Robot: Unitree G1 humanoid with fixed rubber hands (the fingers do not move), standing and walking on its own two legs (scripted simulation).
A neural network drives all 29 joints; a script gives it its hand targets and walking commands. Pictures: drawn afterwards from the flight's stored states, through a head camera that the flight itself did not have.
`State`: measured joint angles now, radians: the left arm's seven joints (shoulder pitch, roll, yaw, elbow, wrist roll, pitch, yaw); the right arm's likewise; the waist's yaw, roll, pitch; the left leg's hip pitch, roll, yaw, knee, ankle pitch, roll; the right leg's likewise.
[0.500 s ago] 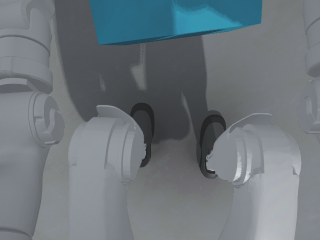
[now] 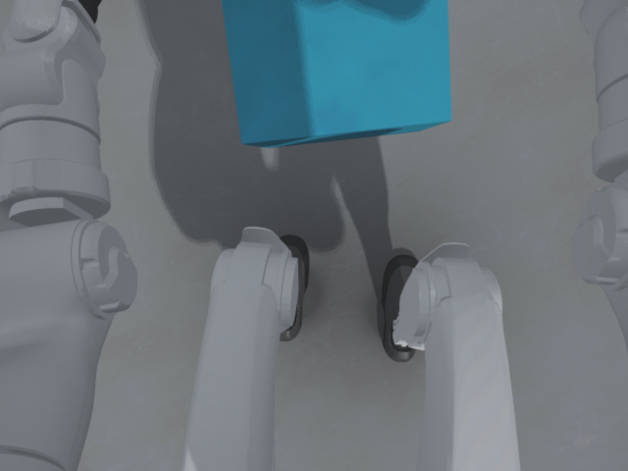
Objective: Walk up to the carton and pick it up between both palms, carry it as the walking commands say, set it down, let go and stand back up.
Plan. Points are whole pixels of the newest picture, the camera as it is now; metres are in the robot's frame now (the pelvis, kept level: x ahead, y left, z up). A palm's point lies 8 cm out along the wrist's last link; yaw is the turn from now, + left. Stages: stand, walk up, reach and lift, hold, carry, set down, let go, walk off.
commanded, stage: set down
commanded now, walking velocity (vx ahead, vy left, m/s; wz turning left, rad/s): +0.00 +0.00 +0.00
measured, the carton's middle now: (334, 37) +0.57 +0.05 -0.35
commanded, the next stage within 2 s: let go in 0.78 s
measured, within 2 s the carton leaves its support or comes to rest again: neither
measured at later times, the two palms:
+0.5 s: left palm out of the picture +0.53 +0.29 +0.05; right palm out of the picture +0.60 -0.18 +0.05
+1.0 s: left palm out of the picture +0.50 +0.28 +0.12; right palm out of the picture +0.57 -0.18 +0.12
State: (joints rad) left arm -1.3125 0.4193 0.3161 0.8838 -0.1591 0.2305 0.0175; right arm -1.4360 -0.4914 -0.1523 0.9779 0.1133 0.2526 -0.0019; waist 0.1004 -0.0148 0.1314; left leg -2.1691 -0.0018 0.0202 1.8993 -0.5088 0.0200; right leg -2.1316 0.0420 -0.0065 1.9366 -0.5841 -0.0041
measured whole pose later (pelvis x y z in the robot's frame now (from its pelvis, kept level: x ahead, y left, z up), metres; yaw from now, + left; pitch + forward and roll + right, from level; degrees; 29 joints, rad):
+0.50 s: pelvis +0.02 +0.00 +0.14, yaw +0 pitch +47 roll -1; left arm -1.19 0.41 0.36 0.80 -0.12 0.26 -0.05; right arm -1.33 -0.46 -0.22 0.92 0.06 0.27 0.06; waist 0.09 -0.03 0.01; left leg -1.81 -0.02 0.00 1.36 -0.37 0.01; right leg -1.78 0.04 0.00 1.39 -0.44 0.00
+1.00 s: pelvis +0.05 +0.01 +0.23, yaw +0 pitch +44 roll -1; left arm -0.96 0.30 0.37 0.74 0.04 0.19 -0.08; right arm -1.09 -0.33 -0.31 0.85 -0.09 0.21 0.04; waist 0.07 -0.01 -0.02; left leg -1.47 -0.02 -0.01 0.96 -0.26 0.02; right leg -1.44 0.04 0.02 0.97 -0.31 0.01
